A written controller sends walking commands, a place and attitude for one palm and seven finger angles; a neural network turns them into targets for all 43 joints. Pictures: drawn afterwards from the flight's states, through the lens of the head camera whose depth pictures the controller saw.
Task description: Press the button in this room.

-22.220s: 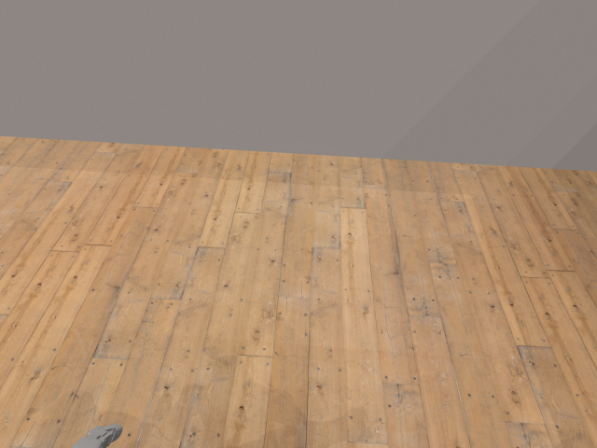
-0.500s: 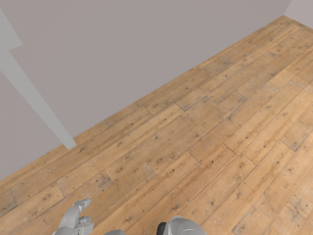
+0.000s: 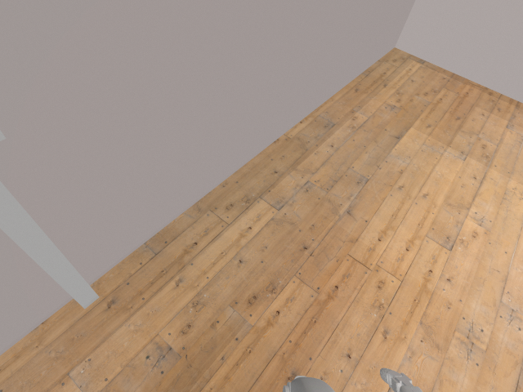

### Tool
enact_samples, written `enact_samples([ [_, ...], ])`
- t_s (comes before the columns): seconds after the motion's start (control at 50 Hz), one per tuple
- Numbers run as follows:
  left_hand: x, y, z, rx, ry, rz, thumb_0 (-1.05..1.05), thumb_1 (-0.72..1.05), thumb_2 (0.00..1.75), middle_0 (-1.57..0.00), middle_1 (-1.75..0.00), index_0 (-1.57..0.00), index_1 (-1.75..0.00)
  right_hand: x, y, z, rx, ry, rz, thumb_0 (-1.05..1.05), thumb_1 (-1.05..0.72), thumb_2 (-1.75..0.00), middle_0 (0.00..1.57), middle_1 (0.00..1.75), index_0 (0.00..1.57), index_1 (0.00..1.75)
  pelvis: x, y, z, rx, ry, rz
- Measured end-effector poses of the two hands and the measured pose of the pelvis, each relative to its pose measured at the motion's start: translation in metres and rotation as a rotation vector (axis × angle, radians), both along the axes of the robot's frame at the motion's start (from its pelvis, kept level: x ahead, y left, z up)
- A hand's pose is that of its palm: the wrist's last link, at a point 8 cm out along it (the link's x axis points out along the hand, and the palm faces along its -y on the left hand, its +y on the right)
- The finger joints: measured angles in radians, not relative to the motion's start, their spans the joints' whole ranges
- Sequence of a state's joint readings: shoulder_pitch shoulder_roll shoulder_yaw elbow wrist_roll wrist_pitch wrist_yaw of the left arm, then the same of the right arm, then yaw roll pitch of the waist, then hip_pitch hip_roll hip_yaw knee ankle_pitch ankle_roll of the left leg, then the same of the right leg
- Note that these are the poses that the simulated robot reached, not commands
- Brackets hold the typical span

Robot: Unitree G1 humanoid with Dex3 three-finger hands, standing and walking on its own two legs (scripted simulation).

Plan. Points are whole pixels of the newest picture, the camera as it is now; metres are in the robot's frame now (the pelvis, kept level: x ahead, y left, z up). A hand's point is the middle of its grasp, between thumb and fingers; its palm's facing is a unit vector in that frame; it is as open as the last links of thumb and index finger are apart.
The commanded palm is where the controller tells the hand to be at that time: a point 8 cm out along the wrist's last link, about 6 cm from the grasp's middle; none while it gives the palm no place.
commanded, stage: walk to a spot facing it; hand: left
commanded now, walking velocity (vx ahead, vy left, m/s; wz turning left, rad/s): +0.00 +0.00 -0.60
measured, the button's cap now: out of the picture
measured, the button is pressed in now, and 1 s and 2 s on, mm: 0 0 0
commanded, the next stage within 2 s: turn to face it in 1.38 s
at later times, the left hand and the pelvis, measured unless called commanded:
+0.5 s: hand (205, 364) +0.18 +0.11 -0.15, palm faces -0.32 -0.90 -0.30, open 7.4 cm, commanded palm none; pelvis -0.01 -0.05 -0.01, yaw -20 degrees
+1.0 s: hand (186, 372) +0.17 +0.14 -0.18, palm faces -0.45 -0.87 -0.21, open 7.4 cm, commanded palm none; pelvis +0.07 -0.05 +0.00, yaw -34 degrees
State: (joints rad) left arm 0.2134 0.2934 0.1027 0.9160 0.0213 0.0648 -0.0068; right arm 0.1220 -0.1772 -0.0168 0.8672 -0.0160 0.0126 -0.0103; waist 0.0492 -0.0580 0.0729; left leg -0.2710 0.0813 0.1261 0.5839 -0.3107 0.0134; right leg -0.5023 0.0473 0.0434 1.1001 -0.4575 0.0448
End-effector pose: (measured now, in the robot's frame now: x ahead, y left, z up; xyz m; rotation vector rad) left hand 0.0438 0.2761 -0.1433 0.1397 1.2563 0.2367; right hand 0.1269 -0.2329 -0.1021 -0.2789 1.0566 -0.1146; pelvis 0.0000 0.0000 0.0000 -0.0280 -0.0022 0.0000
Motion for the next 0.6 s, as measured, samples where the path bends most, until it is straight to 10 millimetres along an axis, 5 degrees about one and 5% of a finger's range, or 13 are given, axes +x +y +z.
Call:
enact_samples([
  [0.2,0.037,-0.009,0.007,-0.026,0.046,-0.158,0.01,0.91,0.9,-0.2,-0.3,-0.2,-0.3,-0.088,-0.009,-0.004,0.01,0.116,-0.225,0.0,-0.9,-0.9,0.2,0.3,0.2,0.3,0.002,0.009,0.008,-0.006,0.009,-0.139],
  [0.42,0.13,-0.099,0.016,0.026,-0.096,-0.442,0.01,0.91,0.9,-0.2,-0.3,-0.2,-0.3,-0.206,-0.047,-0.054,0.108,0.286,-0.494,0.0,-0.9,-0.9,0.2,0.3,0.2,0.3,-0.005,-0.034,-0.014,0.039,0.01,-0.3],
  [0.5,0.141,-0.124,0.029,0.049,-0.136,-0.483,0.0,0.91,0.89,-0.2,-0.3,-0.2,-0.3,-0.217,-0.06,-0.056,0.12,0.315,-0.536,0.01,-0.9,-0.9,0.2,0.3,0.2,0.29,-0.01,-0.046,-0.008,0.051,0.001,-0.341],
  [0.6,0.139,-0.141,0.037,0.051,-0.109,-0.525,0.0,0.9,0.89,-0.2,-0.3,-0.2,-0.3,-0.202,-0.075,-0.043,0.125,0.229,-0.553,0.01,-0.91,-0.9,0.2,0.3,0.19,0.29,-0.012,-0.057,0.004,0.064,0.0,-0.4],
])
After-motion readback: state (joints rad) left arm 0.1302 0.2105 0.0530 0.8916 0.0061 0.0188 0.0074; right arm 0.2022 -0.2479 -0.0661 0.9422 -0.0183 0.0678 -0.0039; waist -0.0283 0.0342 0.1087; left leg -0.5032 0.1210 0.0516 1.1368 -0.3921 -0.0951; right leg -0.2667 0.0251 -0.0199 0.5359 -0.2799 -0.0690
